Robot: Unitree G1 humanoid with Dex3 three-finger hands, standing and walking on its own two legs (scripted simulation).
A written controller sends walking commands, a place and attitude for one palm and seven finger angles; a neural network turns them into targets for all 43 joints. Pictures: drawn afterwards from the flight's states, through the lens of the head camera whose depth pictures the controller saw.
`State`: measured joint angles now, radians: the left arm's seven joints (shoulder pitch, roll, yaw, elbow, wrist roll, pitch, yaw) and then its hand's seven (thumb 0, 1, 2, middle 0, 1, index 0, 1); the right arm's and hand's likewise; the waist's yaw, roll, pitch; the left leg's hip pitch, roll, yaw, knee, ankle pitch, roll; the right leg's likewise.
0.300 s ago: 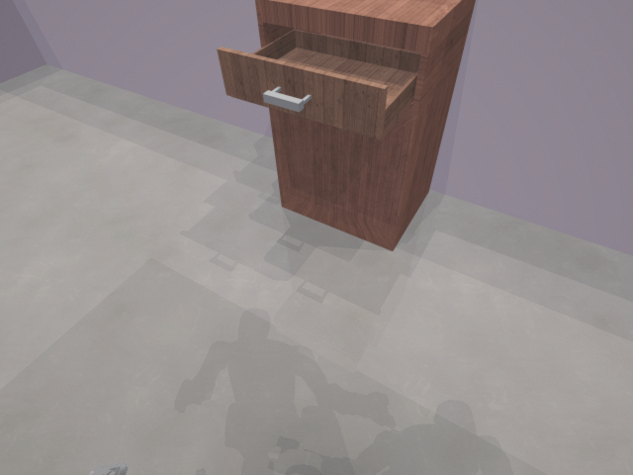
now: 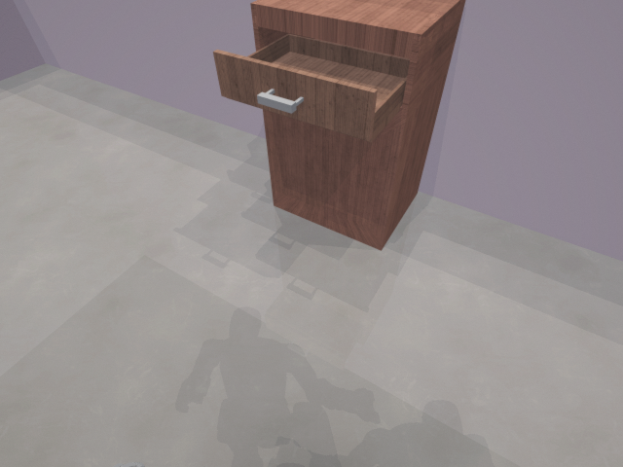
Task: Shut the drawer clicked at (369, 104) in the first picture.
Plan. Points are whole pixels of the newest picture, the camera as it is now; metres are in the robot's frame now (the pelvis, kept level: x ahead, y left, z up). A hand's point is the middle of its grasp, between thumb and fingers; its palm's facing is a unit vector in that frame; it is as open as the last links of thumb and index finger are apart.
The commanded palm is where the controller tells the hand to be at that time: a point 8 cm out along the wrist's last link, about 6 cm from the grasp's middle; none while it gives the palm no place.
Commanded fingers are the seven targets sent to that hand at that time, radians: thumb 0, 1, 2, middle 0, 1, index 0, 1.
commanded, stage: stand and wait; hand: left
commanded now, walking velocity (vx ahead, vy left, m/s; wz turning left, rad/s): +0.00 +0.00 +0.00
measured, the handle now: (281, 99) +1.04 +0.15 -0.03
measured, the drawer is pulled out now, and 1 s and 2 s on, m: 0.23 0.23 0.23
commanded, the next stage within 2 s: look at it before walking up in 0.80 s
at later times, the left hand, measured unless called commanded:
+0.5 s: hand out of the picture +0.05 +0.25 -0.15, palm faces -0.03 -0.94 -0.33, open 7.4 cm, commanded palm none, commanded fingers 0.00 0.90 0.90 -0.20 -0.30 -0.20 -0.30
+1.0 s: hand out of the picture +0.06 +0.25 -0.15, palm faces -0.04 -0.95 -0.32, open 7.4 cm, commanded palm none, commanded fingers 0.00 0.90 0.90 -0.20 -0.30 -0.20 -0.30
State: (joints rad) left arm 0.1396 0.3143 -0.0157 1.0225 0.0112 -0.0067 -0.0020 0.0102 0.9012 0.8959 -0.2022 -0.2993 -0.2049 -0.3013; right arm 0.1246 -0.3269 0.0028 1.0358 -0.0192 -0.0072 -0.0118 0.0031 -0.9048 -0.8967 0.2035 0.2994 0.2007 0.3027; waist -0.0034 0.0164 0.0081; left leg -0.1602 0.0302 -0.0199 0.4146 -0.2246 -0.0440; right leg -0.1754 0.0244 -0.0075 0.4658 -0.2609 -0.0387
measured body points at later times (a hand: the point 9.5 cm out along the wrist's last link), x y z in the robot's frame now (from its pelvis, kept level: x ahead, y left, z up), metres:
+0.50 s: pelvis -0.01 +0.01 +0.00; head +0.00 +0.00 +0.45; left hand +0.05 +0.30 -0.13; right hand +0.05 -0.28 -0.14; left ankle +0.00 +0.15 -0.74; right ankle +0.00 -0.09 -0.74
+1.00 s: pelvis +0.00 +0.01 +0.00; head +0.01 +0.01 +0.45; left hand +0.07 +0.30 -0.13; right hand +0.06 -0.27 -0.14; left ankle +0.00 +0.15 -0.74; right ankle +0.00 -0.09 -0.74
